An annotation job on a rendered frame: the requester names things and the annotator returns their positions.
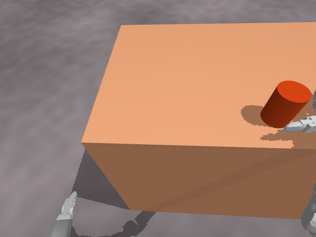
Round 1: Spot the can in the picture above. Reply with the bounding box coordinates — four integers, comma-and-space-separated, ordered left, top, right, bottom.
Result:
260, 80, 312, 128

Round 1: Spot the right robot hand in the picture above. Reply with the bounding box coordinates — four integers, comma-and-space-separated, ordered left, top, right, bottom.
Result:
284, 90, 316, 133

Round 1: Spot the right robot arm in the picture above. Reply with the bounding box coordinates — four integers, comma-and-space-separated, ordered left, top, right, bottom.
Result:
301, 182, 316, 237

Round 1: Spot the left robot hand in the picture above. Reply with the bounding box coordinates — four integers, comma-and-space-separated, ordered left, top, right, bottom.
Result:
50, 191, 77, 237

